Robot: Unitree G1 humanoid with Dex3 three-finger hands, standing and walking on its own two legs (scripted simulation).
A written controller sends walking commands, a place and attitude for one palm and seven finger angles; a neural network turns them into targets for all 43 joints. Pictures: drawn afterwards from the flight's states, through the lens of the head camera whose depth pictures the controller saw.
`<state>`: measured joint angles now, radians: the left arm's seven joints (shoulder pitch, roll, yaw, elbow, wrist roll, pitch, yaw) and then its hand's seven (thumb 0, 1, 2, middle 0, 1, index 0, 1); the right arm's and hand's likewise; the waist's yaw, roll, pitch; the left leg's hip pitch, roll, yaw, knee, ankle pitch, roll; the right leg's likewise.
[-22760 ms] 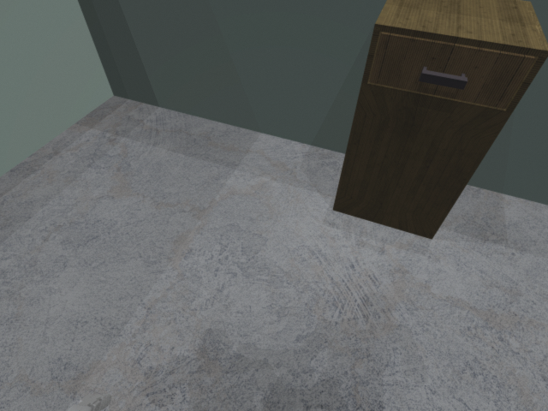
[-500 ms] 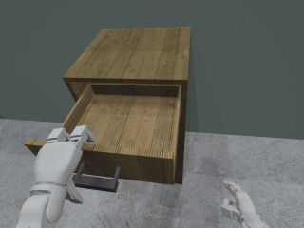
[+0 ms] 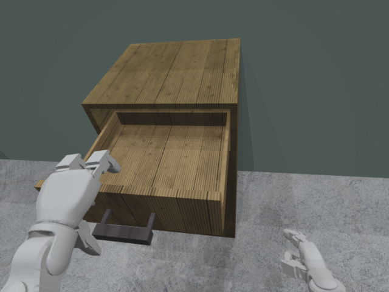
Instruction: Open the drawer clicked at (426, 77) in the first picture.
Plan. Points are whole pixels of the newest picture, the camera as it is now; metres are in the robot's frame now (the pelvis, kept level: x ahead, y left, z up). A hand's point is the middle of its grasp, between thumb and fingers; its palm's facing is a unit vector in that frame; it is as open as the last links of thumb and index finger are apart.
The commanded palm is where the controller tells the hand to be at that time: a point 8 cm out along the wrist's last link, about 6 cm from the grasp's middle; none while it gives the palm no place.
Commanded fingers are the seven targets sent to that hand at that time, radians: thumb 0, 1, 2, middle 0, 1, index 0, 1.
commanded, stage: draw the hand back to the body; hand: left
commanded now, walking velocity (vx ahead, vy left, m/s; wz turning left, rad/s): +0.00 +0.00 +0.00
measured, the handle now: (126, 224) +0.25 +0.22 -0.01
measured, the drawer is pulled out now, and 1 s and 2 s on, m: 0.29 0.29 0.29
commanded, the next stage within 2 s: step back with the hand held close in 1.56 s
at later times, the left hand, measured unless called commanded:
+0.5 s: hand (73, 213) +0.19 +0.24 +0.14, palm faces +0.11 -0.06 -0.99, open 13.8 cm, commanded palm +0.15 +0.24 +0.19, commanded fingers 0.00 -0.50 0.30 -0.30 -1.20 -0.30 -1.20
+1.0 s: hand (79, 193) +0.21 +0.23 +0.17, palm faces +0.39 -0.84 -0.39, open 11.8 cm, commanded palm +0.15 +0.27 +0.18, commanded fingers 0.00 0.31 0.64 -0.24 -0.68 -0.24 -0.68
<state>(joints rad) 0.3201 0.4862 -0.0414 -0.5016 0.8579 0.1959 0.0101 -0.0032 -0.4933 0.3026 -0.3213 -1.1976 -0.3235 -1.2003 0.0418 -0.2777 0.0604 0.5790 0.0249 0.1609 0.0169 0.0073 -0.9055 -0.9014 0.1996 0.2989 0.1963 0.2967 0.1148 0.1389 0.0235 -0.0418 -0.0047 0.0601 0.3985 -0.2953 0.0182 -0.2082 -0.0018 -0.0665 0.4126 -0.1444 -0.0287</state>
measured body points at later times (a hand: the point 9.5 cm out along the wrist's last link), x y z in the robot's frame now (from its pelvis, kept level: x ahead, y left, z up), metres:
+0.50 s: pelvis +0.00 +0.00 +0.00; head +0.00 -0.06 +0.45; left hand +0.18 +0.24 +0.19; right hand +0.23 -0.21 -0.10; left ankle -0.05 +0.10 -0.74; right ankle +0.05 -0.10 -0.74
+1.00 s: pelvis +0.03 +0.00 +0.00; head +0.03 -0.02 +0.45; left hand +0.19 +0.27 +0.19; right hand +0.22 -0.21 -0.09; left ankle -0.05 +0.10 -0.74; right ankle +0.05 -0.10 -0.74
